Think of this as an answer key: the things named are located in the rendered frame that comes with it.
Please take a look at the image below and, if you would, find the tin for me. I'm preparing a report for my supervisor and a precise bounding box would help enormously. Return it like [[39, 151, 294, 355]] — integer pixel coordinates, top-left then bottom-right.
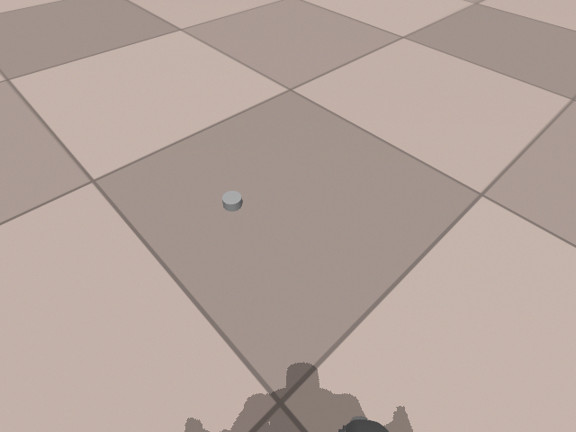
[[222, 191, 242, 212]]

